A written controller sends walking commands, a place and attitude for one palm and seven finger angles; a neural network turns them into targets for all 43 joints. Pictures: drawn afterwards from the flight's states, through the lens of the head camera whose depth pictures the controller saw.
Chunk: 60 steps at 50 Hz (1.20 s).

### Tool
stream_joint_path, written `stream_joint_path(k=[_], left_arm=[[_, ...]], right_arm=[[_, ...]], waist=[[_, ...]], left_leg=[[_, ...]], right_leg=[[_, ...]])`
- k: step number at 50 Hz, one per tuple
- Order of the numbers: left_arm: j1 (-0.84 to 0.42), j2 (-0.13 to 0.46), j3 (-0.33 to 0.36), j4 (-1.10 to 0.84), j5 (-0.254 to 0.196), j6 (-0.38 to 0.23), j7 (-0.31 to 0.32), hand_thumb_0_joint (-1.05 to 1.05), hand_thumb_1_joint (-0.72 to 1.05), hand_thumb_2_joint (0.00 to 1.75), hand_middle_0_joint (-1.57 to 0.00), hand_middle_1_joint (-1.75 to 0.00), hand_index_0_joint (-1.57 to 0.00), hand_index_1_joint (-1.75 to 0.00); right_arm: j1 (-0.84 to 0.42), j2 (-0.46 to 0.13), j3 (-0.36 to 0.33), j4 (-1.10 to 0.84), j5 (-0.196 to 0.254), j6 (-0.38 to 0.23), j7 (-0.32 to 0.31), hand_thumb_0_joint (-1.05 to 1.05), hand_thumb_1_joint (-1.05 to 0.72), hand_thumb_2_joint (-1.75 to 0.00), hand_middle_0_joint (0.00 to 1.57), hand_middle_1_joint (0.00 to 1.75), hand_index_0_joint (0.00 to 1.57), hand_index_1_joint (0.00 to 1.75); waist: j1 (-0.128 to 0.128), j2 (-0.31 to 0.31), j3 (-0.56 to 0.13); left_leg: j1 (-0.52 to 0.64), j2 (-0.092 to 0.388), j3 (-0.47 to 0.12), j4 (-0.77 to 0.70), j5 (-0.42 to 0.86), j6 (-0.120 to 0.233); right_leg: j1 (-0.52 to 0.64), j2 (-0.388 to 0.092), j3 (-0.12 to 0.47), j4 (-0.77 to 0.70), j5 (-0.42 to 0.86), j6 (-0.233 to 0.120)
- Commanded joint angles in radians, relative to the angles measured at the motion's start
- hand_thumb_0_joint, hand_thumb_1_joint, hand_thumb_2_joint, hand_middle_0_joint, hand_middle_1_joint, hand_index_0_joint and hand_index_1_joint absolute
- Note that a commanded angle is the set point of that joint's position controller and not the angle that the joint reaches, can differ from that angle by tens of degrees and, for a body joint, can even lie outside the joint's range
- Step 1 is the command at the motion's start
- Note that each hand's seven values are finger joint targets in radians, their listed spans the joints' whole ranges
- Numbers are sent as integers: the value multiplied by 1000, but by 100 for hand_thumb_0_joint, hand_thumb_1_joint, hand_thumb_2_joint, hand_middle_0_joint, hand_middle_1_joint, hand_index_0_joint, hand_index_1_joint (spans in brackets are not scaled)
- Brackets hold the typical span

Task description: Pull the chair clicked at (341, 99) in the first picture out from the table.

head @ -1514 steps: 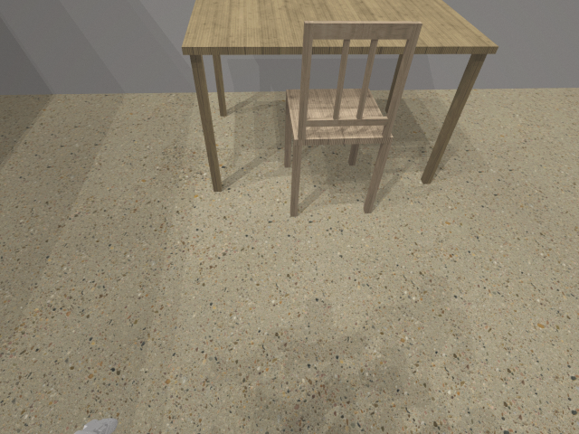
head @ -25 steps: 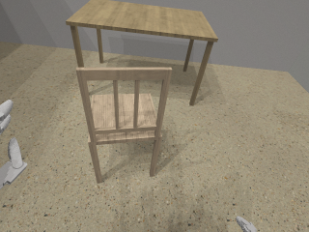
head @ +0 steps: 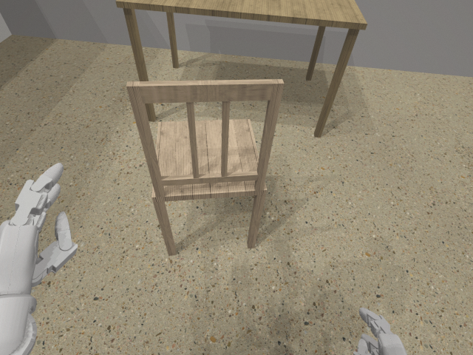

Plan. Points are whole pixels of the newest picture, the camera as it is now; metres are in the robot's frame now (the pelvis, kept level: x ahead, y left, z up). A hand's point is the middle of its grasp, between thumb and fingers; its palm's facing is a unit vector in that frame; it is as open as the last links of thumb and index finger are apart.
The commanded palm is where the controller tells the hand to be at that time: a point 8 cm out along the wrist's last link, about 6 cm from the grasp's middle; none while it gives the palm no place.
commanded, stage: let the arm hang, fingers relaxed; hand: left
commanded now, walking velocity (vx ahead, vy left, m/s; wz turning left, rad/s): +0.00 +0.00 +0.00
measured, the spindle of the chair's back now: (193, 143) +0.67 +0.15 -0.09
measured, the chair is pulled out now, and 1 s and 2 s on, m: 0.70 0.70 0.70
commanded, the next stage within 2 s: look to check the result in 1.04 s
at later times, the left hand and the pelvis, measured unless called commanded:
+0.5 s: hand out of the picture +0.00 +0.19 -0.16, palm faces +0.05 -0.96 -0.27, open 7.2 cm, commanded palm none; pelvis +0.00 -0.02 +0.01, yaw +3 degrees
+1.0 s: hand out of the picture -0.01 +0.13 -0.16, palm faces +0.07 -0.98 -0.17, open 7.4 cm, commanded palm none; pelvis +0.00 -0.02 +0.01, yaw +3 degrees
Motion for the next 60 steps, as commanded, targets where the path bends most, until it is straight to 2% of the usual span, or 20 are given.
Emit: stream_joint_path(k=[1, 3, 4, 5, 6, 7, 8, 9, 11, 13, 15, 16, 17, 20, 24, 29, 36, 43, 55, 60], left_arm=[[-73, -109, -194, 449, 16, 157, -78, 0, 90, 90, -20, -30, -20, -30], [-83, -98, -202, 576, 22, 145, -84, 0, 90, 90, -20, -30, -20, -30], [-65, -81, -203, 654, 19, 142, -84, 0, 90, 90, -20, -30, -20, -30], [-53, -51, -203, 724, 15, 140, -79, 0, 90, 90, -20, -30, -20, -30], [-61, -2, -205, 777, 12, 141, -69, 0, 90, 90, -20, -30, -20, -30], [-94, 36, -213, 814, 11, 145, -68, 0, 90, 90, -20, -30, -20, -30], [-153, 60, -228, 848, 11, 152, -73, 0, 90, 90, -20, -30, -20, -30], [-185, 28, -234, 891, 4, 152, -72, 0, 90, 90, -20, -30, -20, -30], [-198, 17, -247, 979, -2, 152, -70, 0, 90, 90, -20, -30, -20, -30], [-173, -21, -257, 1057, -10, 148, -70, 0, 90, 90, -20, -30, -20, -30], [-97, -75, -240, 1103, -8, 150, -63, 0, 90, 90, -20, -30, -20, -30], [-90, -71, -247, 1132, -12, 153, -61, 0, 90, 90, -20, -30, -20, -30], [-83, -70, -251, 1158, -14, 153, -61, 0, 90, 90, -20, -30, -20, -30], [-80, -82, -258, 1215, -15, 151, -61, 0, 90, 90, -20, -30, -20, -30], [-76, -88, -265, 1268, -16, 154, -58, 0, 90, 90, -20, -30, -20, -30], [-57, -94, -271, 1318, -16, 153, -55, 0, 90, 90, -20, -30, -20, -30], [-37, -115, -274, 1355, -15, 154, -51, 0, 90, 90, -20, -30, -20, -30], [-23, -136, -272, 1372, -15, 150, -49, 0, 90, 90, -20, -30, -20, -30], [-20, -150, -269, 1374, -16, 147, -48, 0, 90, 90, -20, -30, -20, -30], [-18, -157, -267, 1378, -16, 149, -47, 0, 90, 90, -20, -30, -20, -30]], right_arm=[[76, -143, -40, -43, -40, 59, 21, 0, -90, -90, 20, 30, 20, 30], [56, -160, -35, -23, -36, 81, 21, 0, -90, -90, 20, 30, 20, 30], [40, -160, -33, -11, -28, 89, 21, 0, -90, -90, 20, 30, 20, 30], [34, -145, -32, -2, -17, 92, 24, 0, -90, -90, 20, 30, 20, 30], [38, -114, -26, 7, -6, 95, 26, 0, -90, -90, 20, 30, 20, 30], [43, -96, -18, 19, -2, 102, 29, 0, -90, -90, 20, 30, 20, 30], [68, -84, -12, 37, -3, 114, 34, 0, -90, -90, 20, 30, 20, 30], [50, -68, -5, 71, -12, 126, 29, 0, -90, -90, 20, 30, 20, 30], [76, -70, -1, 117, -13, 135, 28, 0, -90, -90, 20, 30, 20, 30], [107, -67, 5, 172, -12, 126, 24, 0, -90, -90, 20, 30, 20, 30], [118, -55, 2, 198, -20, 113, 15, 0, -90, -90, 20, 30, 20, 30], [116, -57, 5, 208, -19, 114, 13, 0, -90, -90, 20, 30, 20, 30], [128, -53, 6, 223, -15, 114, 11, 0, -90, -90, 20, 30, 20, 30], [163, -49, 4, 256, -10, 114, 6, 0, -90, -90, 20, 30, 20, 30], [191, -42, 6, 296, -9, 119, 4, 0, -90, -90, 20, 30, 20, 30], [214, -27, 11, 335, -8, 120, 2, 0, -90, -90, 20, 30, 20, 30], [217, -10, 15, 363, -8, 120, -2, 0, -90, -90, 20, 30, 20, 30], [215, 8, 16, 373, -7, 116, -6, 0, -90, -90, 20, 30, 20, 30], [230, 17, 16, 385, -5, 114, -11, 0, -90, -90, 20, 30, 20, 30], [230, 22, 16, 393, -7, 116, -12, 0, -90, -90, 20, 30, 20, 30]], waist=[[-39, 32, -118], [-9, -52, -145], [16, -67, -149], [30, -91, -148], [25, -97, -148], [7, -47, -139], [-26, 61, -95], [-17, -20, -32], [-28, -75, 67], [-26, 47, 66], [4, 192, -6], [10, 212, -7], [12, 185, -31], [10, 62, -26], [4, 18, 28], [3, 2, 62], [4, 36, 105], [6, 63, 100], [4, 13, 78], [5, 38, 103]], left_leg=[[254, 250, -325, -70, 893, 161], [259, 197, -252, -37, 790, 115], [193, 158, -228, -11, 669, 81], [94, 106, -185, 3, 492, 42], [-24, 47, -129, 25, 269, 0], [-36, 4, -84, 24, 46, -27], [33, 4, -77, -2, -23, -30], [58, 8, -75, 18, 19, -32], [84, 24, -83, -16, 85, -29], [100, 54, -126, -107, 160, -16], [81, 87, -171, -156, 193, 7], [71, 93, -177, -170, 183, 11], [71, 95, -178, -179, 177, 14], [81, 91, -165, -177, 161, 13], [82, 87, -157, -197, 111, 14], [85, 82, -145, -203, 103, 13], [87, 84, -146, -219, 75, 14], [90, 83, -140, -214, 107, 13], [106, 83, -133, -195, 164, 10], [99, 83, -136, -201, 149, 11]], right_leg=[[-217, 9, 66, 107, -128, 26], [-73, 23, 17, -153, 37, 20], [61, 33, 7, -300, 206, 16], [199, 5, 40, -376, 355, 1], [305, -100, 167, -365, 522, -50], [253, -218, 279, -377, 510, -121], [120, -236, 262, -401, 288, -142], [47, -178, 271, -435, 189, -145], [-25, -133, 211, -465, 157, -128], [0, -79, 173, -417, 189, -95], [115, -44, 126, -372, 269, -74], [139, -38, 112, -368, 272, -69], [170, -37, 109, -372, 279, -67], [178, -47, 113, -401, 287, -70], [136, -52, 118, -432, 227, -72], [113, -55, 126, -453, 197, -73], [75, -49, 125, -457, 171, -70], [87, -51, 131, -455, 207, -69], [115, -55, 125, -455, 258, -69], [99, -52, 124, -457, 234, -72]])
